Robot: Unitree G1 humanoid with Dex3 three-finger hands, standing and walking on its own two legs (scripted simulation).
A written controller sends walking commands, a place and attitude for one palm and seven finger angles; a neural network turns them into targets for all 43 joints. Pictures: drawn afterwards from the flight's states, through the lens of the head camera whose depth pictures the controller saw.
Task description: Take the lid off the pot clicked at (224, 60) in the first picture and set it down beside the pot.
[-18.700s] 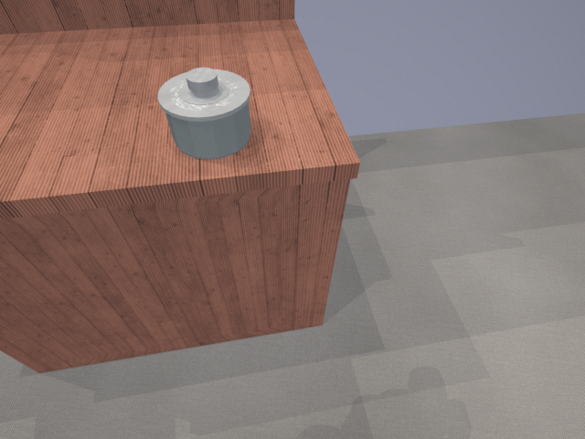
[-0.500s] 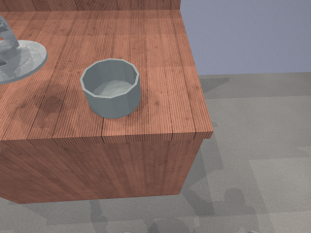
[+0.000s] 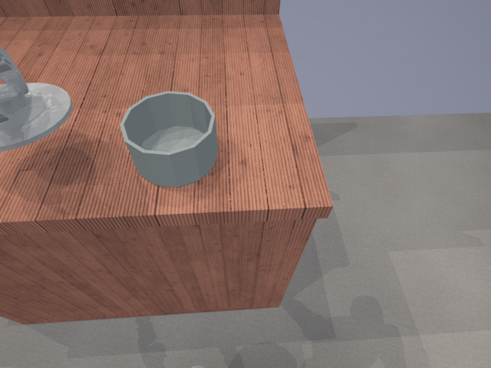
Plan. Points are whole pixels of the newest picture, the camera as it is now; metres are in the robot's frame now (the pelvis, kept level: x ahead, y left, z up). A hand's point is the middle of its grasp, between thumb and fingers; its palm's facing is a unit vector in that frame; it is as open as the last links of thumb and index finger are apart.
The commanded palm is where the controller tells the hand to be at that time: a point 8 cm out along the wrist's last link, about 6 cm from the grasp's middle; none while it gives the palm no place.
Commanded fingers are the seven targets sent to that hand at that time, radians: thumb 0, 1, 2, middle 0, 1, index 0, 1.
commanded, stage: lower the lid onto the table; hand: left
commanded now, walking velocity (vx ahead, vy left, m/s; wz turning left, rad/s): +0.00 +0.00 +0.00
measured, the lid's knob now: (3, 99) +0.47 +0.35 +0.18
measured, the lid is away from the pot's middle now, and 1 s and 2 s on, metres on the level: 0.23 0.24 0.24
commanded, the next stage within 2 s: open the fingers wide in 1.42 s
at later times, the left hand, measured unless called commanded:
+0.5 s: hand out of the picture +0.44 +0.35 +0.17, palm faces -0.39 -0.23 -0.89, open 8.7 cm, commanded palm +0.47 +0.35 +0.24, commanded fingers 0.00 0.50 1.13 -1.07 -1.11 -0.74 -1.00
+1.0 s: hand (7, 142) +0.43 +0.36 +0.13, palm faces -0.45 -0.22 -0.87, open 8.7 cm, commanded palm +0.48 +0.36 +0.21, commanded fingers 0.00 0.50 1.13 -1.07 -1.11 -0.74 -1.00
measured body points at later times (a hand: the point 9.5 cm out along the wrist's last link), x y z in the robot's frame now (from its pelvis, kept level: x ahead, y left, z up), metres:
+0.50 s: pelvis +0.00 +0.01 +0.00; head +0.06 +0.01 +0.44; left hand +0.46 +0.36 +0.22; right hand +0.05 -0.28 -0.12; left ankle +0.05 +0.11 -0.73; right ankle -0.07 -0.15 -0.73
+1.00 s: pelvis -0.01 +0.01 -0.01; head +0.05 +0.03 +0.44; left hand +0.45 +0.36 +0.18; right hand +0.03 -0.28 -0.12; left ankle +0.05 +0.11 -0.73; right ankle -0.07 -0.14 -0.73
